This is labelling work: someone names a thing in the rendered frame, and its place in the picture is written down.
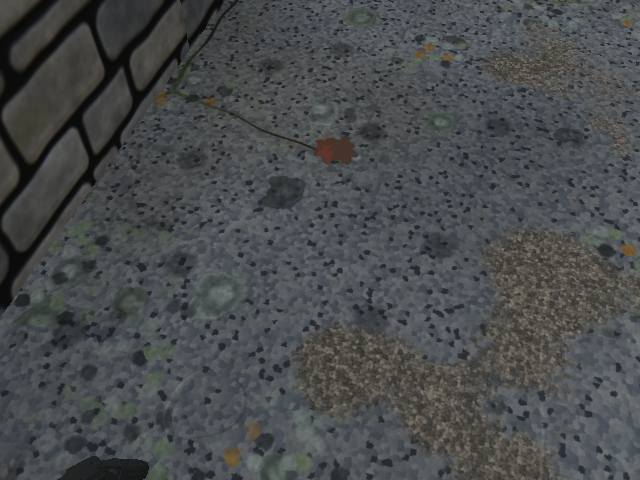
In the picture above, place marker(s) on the left robot hand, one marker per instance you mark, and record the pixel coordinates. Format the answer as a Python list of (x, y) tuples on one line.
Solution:
[(93, 468)]

